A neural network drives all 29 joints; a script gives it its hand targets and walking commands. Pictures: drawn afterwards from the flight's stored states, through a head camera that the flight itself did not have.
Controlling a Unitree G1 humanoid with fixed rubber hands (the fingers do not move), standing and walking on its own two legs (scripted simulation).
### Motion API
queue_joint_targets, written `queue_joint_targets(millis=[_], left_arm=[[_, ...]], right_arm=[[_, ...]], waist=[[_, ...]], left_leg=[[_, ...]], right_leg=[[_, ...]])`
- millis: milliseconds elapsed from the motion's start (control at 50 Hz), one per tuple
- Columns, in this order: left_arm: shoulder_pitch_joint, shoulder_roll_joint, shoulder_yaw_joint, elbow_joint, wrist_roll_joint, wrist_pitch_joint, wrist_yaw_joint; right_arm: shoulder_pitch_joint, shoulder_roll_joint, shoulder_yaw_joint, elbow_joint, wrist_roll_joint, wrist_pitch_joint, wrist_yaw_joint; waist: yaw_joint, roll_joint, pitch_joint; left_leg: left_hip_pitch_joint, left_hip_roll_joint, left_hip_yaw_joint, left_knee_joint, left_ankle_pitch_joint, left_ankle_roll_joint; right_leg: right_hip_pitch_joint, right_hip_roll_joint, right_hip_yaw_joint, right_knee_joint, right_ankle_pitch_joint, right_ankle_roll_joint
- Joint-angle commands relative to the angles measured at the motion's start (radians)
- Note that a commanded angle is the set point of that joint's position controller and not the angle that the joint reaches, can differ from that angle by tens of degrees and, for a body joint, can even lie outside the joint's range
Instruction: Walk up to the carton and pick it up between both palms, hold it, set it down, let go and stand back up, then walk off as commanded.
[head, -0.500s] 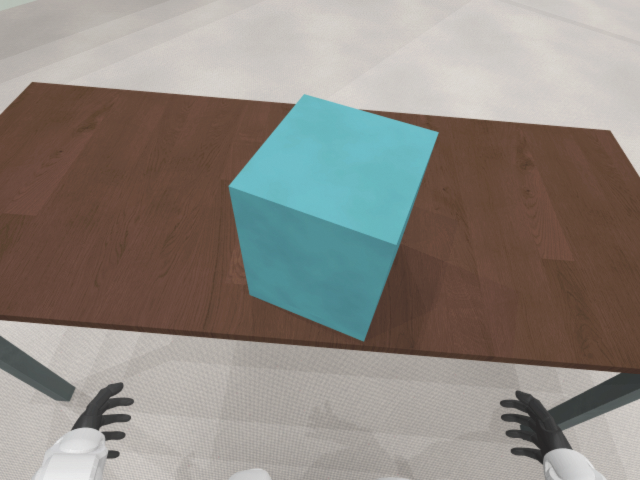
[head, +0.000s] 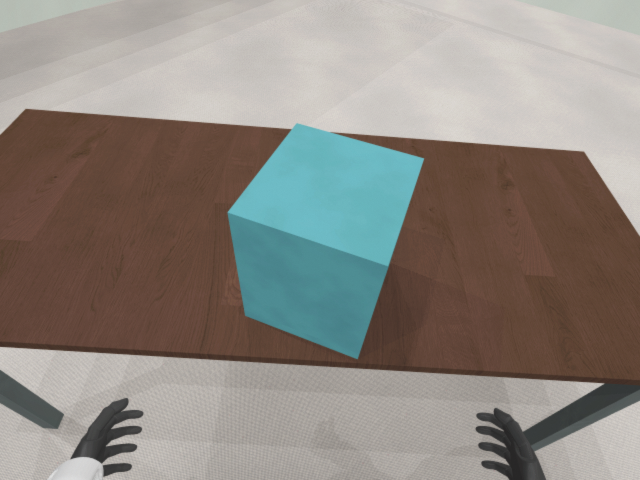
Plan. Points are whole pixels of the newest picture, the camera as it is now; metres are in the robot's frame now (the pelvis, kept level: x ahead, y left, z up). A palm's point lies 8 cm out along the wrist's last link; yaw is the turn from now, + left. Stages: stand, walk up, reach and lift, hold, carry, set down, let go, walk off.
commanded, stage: reach and lift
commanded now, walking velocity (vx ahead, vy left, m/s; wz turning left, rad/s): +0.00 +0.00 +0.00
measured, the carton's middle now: (327, 243) +0.45 +0.00 +0.00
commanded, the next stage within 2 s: none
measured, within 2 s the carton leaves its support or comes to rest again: neither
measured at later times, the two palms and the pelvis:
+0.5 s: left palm (81, 444) +0.18 +0.29 -0.04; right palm (491, 456) +0.16 -0.19 -0.04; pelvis +0.01 +0.02 +0.01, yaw -1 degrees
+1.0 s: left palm (78, 439) +0.18 +0.28 -0.02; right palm (468, 454) +0.16 -0.15 -0.01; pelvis +0.02 +0.02 +0.00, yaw +0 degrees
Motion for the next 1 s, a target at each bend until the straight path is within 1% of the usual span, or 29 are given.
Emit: queue_joint_targets(millis=[0,120,400,540,700,840,980], left_arm=[[-0.072,0.143,0.042,-0.115,-0.014,-0.045,-0.003],[-0.058,0.137,0.035,-0.126,-0.037,-0.092,-0.014],[0.004,0.148,0.007,-0.186,-0.098,-0.223,-0.05],[0.045,0.158,-0.001,-0.217,-0.125,-0.288,-0.078],[0.092,0.183,-0.012,-0.254,-0.16,-0.363,-0.11],[0.12,0.212,-0.026,-0.311,-0.191,-0.416,-0.13],[0.153,0.227,-0.039,-0.366,-0.212,-0.449,-0.144]], right_arm=[[-0.018,-0.127,-0.05,-0.132,0.002,-0.022,-0.019],[-0.003,-0.085,-0.044,-0.181,0.018,-0.024,-0.036],[0.053,0.003,-0.016,-0.309,0.056,-0.046,-0.086],[0.098,0.044,0.008,-0.367,0.076,-0.066,-0.12],[0.167,0.094,0.052,-0.434,0.093,-0.1,-0.164],[0.219,0.134,0.092,-0.494,0.112,-0.139,-0.203],[0.257,0.167,0.124,-0.552,0.118,-0.172,-0.239]], waist=[[-0.005,0.082,-0.119],[0.003,0.097,-0.109],[0.006,0.124,-0.103],[0.005,0.126,-0.091],[0.008,0.134,-0.071],[0.018,0.153,-0.056],[0.027,0.171,-0.035]], left_leg=[[0.176,-0.029,0.071,-0.092,0.136,-0.037],[0.184,-0.026,0.067,-0.124,0.152,-0.045],[0.187,-0.017,0.04,-0.14,0.201,-0.055],[0.191,-0.01,0.021,-0.122,0.239,-0.057],[0.187,-0.003,-0.002,-0.089,0.25,-0.055],[0.184,0.002,-0.016,-0.063,0.24,-0.055],[0.173,0.007,-0.025,-0.052,0.214,-0.057]], right_leg=[[-0.157,0.011,-0.084,-0.143,0.105,-0.01],[-0.135,0.011,-0.081,-0.175,0.09,-0.015],[-0.095,0.004,-0.058,-0.201,0.097,-0.03],[-0.085,0.003,-0.047,-0.201,0.119,-0.036],[-0.09,0.001,-0.03,-0.191,0.134,-0.04],[-0.107,-0.003,-0.019,-0.178,0.127,-0.044],[-0.115,-0.008,-0.011,-0.171,0.104,-0.046]])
